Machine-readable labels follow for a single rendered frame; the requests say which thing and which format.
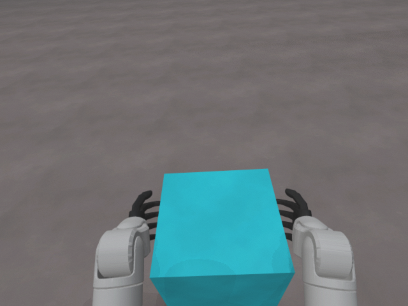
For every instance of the right robot hand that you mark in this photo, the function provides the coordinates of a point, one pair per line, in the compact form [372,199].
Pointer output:
[299,208]

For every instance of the carton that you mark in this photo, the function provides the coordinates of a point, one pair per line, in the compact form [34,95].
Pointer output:
[220,240]

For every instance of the right robot forearm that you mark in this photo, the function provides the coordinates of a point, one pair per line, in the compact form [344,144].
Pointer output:
[328,270]

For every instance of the left robot forearm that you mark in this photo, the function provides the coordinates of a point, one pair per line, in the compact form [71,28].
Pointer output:
[119,264]

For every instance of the left robot hand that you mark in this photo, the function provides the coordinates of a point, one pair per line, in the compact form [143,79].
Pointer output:
[139,208]

